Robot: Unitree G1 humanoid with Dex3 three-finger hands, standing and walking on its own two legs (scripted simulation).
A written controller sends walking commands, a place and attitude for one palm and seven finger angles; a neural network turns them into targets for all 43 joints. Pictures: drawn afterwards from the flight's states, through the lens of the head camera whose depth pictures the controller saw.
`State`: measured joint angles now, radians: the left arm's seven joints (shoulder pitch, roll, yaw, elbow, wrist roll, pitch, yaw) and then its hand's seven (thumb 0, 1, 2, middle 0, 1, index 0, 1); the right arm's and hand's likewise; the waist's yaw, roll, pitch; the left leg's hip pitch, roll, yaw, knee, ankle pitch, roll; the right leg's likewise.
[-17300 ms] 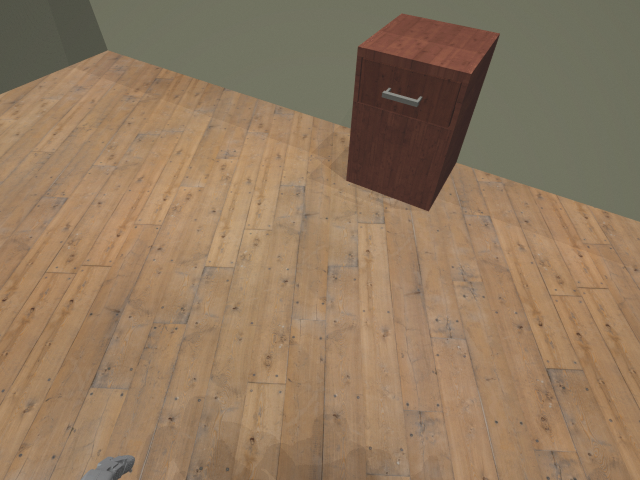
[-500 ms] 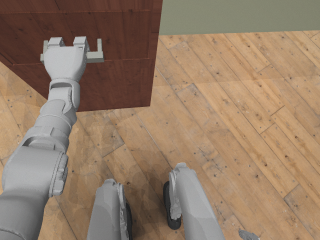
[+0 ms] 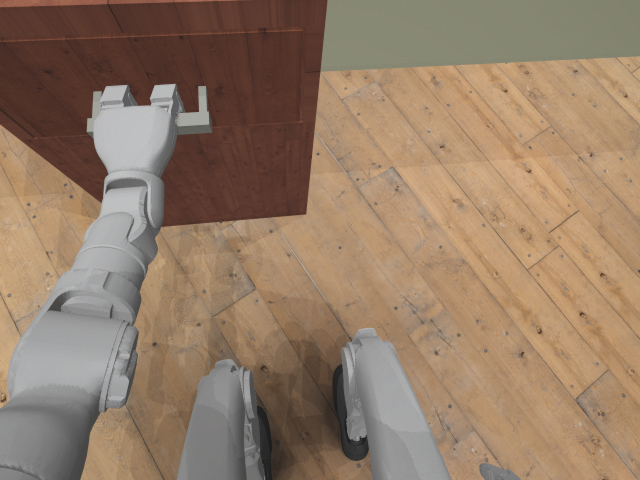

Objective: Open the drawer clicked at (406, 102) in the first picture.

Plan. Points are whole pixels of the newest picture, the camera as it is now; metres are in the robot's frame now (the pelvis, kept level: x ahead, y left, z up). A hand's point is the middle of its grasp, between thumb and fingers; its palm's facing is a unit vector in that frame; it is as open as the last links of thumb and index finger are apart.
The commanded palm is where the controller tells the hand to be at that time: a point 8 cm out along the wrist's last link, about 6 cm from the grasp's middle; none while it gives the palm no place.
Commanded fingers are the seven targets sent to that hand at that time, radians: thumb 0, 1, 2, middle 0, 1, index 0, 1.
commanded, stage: pull the drawer open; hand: left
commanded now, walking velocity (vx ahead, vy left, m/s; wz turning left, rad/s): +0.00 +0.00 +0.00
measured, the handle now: (151, 111) +0.58 +0.16 -0.04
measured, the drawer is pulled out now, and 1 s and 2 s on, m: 0.00 0.02 0.05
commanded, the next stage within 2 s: none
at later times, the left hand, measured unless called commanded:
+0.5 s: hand (155, 164) +0.52 +0.16 -0.06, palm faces -0.04 -0.05 -1.00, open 5.5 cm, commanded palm +0.47 +0.16 -0.02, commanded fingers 0.00 0.90 0.90 -0.40 -1.35 -0.40 -1.35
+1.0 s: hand (155, 179) +0.49 +0.16 -0.06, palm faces -0.04 -0.04 -1.00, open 5.7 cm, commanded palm +0.45 +0.16 -0.02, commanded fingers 0.00 0.90 0.90 -0.40 -1.35 -0.40 -1.35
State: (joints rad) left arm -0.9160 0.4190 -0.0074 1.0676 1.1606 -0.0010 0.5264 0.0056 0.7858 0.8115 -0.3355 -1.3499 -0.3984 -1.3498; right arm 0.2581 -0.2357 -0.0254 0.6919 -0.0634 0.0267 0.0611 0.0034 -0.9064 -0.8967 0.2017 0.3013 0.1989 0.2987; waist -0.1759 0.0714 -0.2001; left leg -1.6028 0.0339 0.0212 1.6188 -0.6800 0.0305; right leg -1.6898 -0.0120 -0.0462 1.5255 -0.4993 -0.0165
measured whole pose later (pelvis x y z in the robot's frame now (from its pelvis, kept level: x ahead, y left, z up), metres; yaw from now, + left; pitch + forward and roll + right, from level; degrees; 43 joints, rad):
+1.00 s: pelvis +0.01 -0.01 +0.01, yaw +1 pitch +36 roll +0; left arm -0.77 0.34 -0.02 1.01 1.17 -0.01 0.59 0.01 0.77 0.79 -0.30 -1.35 -0.35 -1.30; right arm 0.22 -0.23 -0.06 0.70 -0.07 0.05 0.07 0.00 -0.91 -0.90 0.20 0.30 0.20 0.30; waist -0.13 0.05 -0.21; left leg -1.51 0.03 0.03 1.56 -0.68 0.02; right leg -1.61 -0.01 -0.03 1.50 -0.52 -0.02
